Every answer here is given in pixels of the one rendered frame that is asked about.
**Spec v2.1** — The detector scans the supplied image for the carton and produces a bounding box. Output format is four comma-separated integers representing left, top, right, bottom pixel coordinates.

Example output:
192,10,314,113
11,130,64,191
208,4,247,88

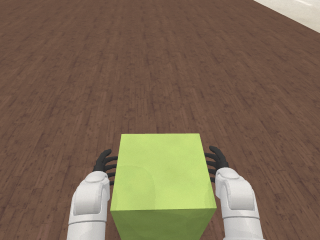
110,133,217,240

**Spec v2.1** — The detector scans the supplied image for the robot right forearm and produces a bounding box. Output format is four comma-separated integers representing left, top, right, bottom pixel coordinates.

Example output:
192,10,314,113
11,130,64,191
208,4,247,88
215,167,265,240

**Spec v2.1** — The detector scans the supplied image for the right robot hand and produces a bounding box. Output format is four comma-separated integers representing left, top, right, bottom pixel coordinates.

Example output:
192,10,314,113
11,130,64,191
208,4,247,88
204,145,229,183

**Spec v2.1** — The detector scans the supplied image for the left robot hand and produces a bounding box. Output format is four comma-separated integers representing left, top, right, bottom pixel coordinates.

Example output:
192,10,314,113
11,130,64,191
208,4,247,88
92,149,118,186

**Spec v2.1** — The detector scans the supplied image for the robot left forearm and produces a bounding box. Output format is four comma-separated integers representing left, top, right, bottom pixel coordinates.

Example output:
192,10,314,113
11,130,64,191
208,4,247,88
66,171,110,240

